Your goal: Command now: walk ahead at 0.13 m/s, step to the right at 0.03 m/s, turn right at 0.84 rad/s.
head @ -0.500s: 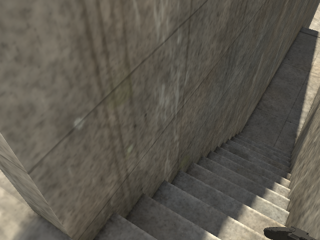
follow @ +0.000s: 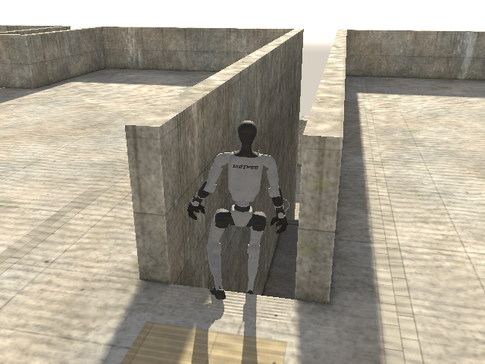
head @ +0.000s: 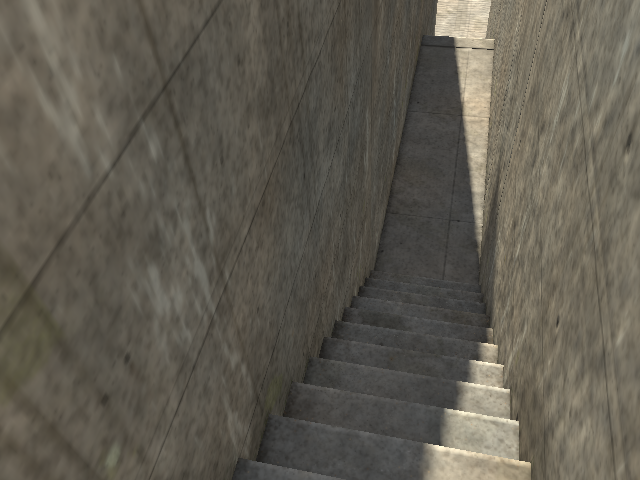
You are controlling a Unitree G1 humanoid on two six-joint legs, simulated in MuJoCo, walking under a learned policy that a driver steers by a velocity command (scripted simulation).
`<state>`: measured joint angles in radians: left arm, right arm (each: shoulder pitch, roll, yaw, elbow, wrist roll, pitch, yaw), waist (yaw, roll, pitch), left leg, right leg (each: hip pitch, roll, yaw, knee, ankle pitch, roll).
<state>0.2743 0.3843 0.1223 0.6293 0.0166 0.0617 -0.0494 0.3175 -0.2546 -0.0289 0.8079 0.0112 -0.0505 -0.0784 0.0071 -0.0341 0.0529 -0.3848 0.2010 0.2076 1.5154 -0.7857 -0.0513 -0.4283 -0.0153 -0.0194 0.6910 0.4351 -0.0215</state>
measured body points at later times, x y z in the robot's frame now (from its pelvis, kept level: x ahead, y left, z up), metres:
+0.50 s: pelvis +0.20 -0.01 -0.16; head +0.18 -0.08 +0.28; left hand +0.39 +0.23 -0.23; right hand +0.29 -0.31 -0.27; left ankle +0.34 +0.12 -0.86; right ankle +0.02 -0.04 -0.79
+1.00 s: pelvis +0.58 -0.06 -0.51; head +0.56 -0.09 -0.06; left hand +0.62 +0.22 -0.62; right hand +0.51 -0.32 -0.66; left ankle +0.54 +0.14 -0.98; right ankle +0.48 -0.12 -1.20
